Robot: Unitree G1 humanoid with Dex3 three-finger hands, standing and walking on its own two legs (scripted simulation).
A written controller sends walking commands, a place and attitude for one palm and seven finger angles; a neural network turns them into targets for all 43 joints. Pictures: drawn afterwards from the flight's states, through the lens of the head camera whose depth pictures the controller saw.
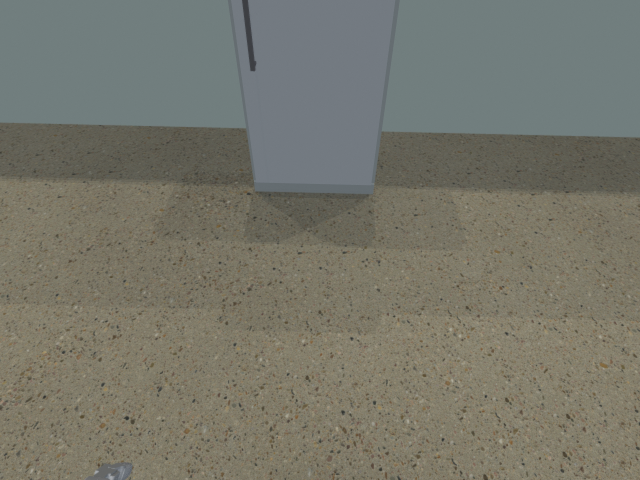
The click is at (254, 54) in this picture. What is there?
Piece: fridge door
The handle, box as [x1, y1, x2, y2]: [242, 0, 255, 70]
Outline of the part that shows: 242,0 250,70 254,70 255,61 253,59 247,0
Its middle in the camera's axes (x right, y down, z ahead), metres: -0.25 -0.78 +1.29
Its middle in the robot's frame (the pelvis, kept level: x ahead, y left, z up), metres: +1.48 +0.33 +0.09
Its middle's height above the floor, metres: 0.86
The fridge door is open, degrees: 0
